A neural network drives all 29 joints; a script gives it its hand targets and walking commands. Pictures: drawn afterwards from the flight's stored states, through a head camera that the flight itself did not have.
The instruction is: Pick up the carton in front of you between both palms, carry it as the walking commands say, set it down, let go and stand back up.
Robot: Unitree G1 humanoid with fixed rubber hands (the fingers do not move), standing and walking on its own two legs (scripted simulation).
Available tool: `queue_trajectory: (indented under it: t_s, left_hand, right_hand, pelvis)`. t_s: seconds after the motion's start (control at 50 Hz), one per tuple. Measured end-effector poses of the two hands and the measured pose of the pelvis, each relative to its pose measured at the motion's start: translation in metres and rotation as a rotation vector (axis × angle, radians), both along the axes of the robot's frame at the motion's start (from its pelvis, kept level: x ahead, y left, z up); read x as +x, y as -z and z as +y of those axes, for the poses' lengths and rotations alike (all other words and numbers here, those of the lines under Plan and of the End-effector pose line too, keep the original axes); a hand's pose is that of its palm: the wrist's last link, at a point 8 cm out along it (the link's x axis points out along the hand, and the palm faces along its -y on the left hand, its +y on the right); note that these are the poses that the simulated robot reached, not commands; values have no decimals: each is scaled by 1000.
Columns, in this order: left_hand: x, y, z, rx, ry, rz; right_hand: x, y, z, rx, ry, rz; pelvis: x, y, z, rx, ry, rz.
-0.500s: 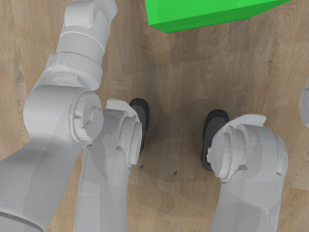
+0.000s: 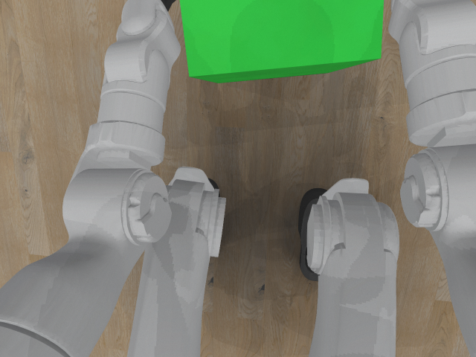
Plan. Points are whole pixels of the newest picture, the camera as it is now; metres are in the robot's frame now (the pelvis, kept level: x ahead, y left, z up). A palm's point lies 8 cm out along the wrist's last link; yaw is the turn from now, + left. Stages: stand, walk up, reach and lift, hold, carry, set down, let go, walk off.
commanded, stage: reach and lift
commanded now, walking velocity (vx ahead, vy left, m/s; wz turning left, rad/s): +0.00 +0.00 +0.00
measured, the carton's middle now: (272, 0) +0.55 -0.02 -0.23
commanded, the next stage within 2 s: none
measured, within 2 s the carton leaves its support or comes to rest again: neither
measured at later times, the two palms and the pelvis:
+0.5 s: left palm out of the picture +0.48 +0.13 +0.04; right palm out of the picture +0.50 -0.17 +0.03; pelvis -0.02 +0.01 +0.11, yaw -4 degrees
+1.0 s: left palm out of the picture +0.45 +0.13 +0.20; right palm out of the picture +0.45 -0.17 +0.19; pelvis +0.02 +0.01 +0.23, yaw -5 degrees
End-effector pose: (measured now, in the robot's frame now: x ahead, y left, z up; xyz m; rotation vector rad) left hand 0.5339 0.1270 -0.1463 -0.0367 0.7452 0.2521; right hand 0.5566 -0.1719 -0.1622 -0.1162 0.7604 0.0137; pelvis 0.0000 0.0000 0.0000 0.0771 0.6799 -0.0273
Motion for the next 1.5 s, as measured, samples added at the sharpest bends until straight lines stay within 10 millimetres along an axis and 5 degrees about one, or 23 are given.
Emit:
queue_trajectory:
  t_s: [0.3, 0.64, 1.5]
  left_hand:
    - [-37, -134, -8, -27, 20, -45]
    - [-52, -222, -2, -12, 47, -70]
    - [-121, -488, 9, -16, 151, -66]
  right_hand:
    - [-39, -152, -8, 20, 83, -35]
    - [-67, -231, -2, 45, 126, -58]
    - [-168, -497, 10, 58, 253, -57]
  pelvis:
    - [-18, -66, 15, -10, 45, 65]
    - [-10, -132, 14, -24, 44, 77]
    - [77, -360, 18, -91, 62, -397]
